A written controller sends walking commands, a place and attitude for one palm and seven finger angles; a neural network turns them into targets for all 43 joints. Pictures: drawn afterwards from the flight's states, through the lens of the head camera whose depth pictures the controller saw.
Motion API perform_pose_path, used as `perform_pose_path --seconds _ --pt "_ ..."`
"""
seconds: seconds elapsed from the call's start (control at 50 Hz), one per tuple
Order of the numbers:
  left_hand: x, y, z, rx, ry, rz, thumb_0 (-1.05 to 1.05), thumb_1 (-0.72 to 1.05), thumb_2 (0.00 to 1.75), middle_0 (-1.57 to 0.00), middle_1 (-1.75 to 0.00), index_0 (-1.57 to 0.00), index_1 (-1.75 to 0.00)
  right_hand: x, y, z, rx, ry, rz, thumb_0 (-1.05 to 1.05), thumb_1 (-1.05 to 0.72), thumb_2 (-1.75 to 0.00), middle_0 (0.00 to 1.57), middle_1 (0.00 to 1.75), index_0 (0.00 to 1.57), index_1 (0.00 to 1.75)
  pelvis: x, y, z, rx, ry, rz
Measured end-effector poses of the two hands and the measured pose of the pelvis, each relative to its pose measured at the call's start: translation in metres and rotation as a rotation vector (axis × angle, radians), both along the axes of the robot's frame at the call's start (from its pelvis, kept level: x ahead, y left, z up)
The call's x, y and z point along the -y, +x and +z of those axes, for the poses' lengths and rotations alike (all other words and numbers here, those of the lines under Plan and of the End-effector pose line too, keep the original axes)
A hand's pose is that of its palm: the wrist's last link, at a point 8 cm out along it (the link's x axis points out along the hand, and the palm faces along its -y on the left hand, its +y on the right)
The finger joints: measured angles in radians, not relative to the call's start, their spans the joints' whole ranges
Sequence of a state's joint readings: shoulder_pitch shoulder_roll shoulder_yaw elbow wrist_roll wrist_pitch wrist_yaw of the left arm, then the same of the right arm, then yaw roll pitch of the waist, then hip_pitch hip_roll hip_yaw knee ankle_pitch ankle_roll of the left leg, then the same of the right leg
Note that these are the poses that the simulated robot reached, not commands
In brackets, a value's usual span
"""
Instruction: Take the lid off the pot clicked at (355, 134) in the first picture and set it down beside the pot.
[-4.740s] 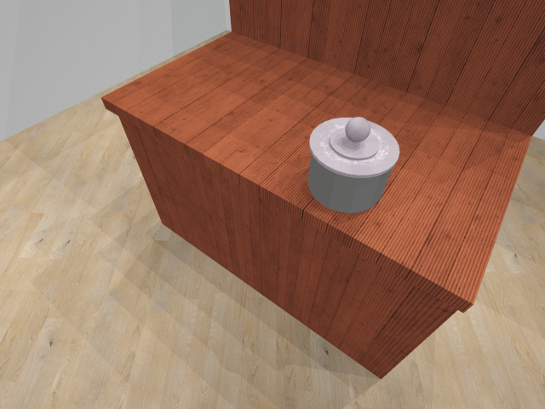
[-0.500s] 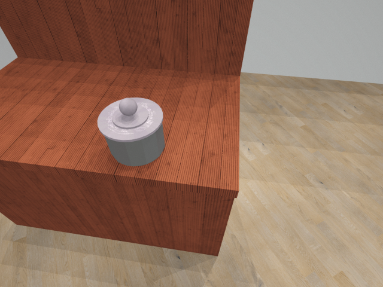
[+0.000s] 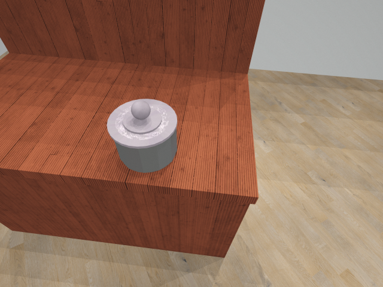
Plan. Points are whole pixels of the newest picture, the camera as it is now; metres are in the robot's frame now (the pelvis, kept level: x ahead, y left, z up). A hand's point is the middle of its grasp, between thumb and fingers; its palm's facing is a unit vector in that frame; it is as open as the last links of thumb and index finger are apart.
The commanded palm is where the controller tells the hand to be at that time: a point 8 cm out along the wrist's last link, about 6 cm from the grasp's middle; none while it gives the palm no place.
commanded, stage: shuffle to correct the standing spot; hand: left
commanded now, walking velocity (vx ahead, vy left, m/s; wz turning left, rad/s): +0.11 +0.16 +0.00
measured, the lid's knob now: (140, 110) +0.50 +0.18 +0.08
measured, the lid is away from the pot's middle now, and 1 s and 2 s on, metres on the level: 0.00 0.00 0.00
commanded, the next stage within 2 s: come to a stop and stand still in 0.50 s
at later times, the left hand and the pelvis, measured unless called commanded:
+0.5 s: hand out of the picture +0.06 +0.22 -0.15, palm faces +0.08 -0.96 -0.26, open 7.3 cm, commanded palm none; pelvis +0.05 +0.03 +0.01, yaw +1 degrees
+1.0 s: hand out of the picture +0.11 +0.26 -0.16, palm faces +0.00 -0.98 -0.22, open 7.3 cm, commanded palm none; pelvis +0.09 +0.09 +0.01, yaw -1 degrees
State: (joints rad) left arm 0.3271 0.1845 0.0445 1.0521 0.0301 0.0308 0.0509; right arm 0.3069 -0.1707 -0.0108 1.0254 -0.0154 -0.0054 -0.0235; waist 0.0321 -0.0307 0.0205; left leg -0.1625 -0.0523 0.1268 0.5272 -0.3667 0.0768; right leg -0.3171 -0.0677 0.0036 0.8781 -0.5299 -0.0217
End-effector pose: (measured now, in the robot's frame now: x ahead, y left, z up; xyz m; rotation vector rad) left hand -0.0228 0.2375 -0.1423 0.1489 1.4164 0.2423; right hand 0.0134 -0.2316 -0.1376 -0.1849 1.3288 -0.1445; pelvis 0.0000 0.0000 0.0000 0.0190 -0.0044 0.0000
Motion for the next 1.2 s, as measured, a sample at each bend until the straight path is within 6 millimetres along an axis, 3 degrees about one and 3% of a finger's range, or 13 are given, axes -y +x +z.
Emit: perform_pose_path --seconds 0.12,0.24,0.3,0.38,0.5,0.6,0.68,0.74,0.82,1.0,1.2 --pt "-0.013 0.049 0.008 0.076 0.006 -0.043 0.01 0.91 0.90 -0.20 -0.30 -0.20 -0.30 -0.021 -0.003 0.001 -0.024 0.030 -0.008 0.00 -0.91 -0.90 0.20 0.30 0.20 0.30 -0.009 0.009 0.005 -0.004 0.003 -0.001" --pt "-0.008 0.101 0.017 0.175 0.011 -0.081 0.01 0.91 0.90 -0.19 -0.30 -0.20 -0.30 -0.032 -0.007 -0.011 -0.086 0.075 -0.021 0.00 -0.91 -0.90 0.20 0.30 0.20 0.30 -0.013 0.025 0.002 0.001 0.012 0.005" --pt "-0.004 0.116 0.014 0.229 0.023 -0.084 0.01 0.91 0.90 -0.20 -0.30 -0.20 -0.30 -0.031 -0.003 -0.024 -0.110 0.092 -0.023 0.00 -0.91 -0.90 0.20 0.30 0.20 0.30 -0.012 0.034 -0.008 0.007 0.020 0.013" --pt "-0.005 0.106 0.017 0.223 0.027 -0.033 0.00 0.92 0.90 -0.20 -0.30 -0.20 -0.30 -0.025 0.017 -0.021 -0.124 0.080 -0.001 0.00 -0.91 -0.90 0.20 0.30 0.20 0.30 -0.015 0.040 -0.003 0.012 0.001 0.033" --pt "-0.027 0.073 0.023 0.084 0.020 -0.018 0.00 0.93 0.90 -0.20 -0.30 -0.21 -0.30 -0.023 0.071 0.004 -0.007 0.046 -0.002 0.00 -0.91 -0.90 0.20 0.30 0.19 0.30 -0.028 0.053 0.012 -0.004 0.025 0.013" --pt "-0.059 0.064 0.019 0.022 0.006 -0.007 0.01 0.92 0.90 -0.20 -0.30 -0.21 -0.30 -0.036 0.111 0.018 0.076 0.003 0.016 0.00 -0.91 -0.90 0.20 0.30 0.19 0.30 -0.052 0.066 0.013 0.002 0.042 -0.005" --pt "-0.096 0.073 0.000 0.005 0.019 -0.006 0.01 0.91 0.90 -0.20 -0.30 -0.21 -0.30 -0.055 0.129 0.011 0.126 -0.040 0.028 0.00 -0.91 -0.90 0.20 0.30 0.19 0.30 -0.078 0.077 -0.004 0.006 0.011 -0.005" --pt "-0.112 0.088 -0.002 0.018 0.043 -0.013 0.01 0.91 0.90 -0.20 -0.30 -0.20 -0.30 -0.076 0.128 0.010 0.105 -0.028 0.037 0.00 -0.91 -0.90 0.20 0.30 0.19 0.30 -0.084 0.079 -0.003 0.011 0.024 0.003" --pt "-0.111 0.108 0.006 0.068 0.033 -0.027 0.01 0.91 0.90 -0.19 -0.30 -0.20 -0.30 -0.100 0.125 0.005 0.074 0.015 0.032 0.00 -0.93 -0.90 0.20 0.30 0.20 0.30 -0.089 0.085 0.003 0.007 0.024 0.006" --pt "-0.075 0.124 0.011 0.072 -0.028 -0.102 0.01 0.92 0.90 -0.20 -0.30 -0.20 -0.30 -0.096 0.107 -0.004 0.040 0.043 -0.064 0.00 -0.95 -0.90 0.21 0.30 0.20 0.30 -0.088 0.088 0.006 0.023 0.000 -0.013" --pt "-0.074 0.128 0.006 0.081 -0.033 -0.122 0.01 0.93 0.90 -0.20 -0.30 -0.20 -0.30 -0.094 0.063 -0.004 -0.047 0.025 -0.098 0.00 -0.92 -0.90 0.20 0.30 0.19 0.30 -0.090 0.090 0.003 0.002 -0.038 -0.009"
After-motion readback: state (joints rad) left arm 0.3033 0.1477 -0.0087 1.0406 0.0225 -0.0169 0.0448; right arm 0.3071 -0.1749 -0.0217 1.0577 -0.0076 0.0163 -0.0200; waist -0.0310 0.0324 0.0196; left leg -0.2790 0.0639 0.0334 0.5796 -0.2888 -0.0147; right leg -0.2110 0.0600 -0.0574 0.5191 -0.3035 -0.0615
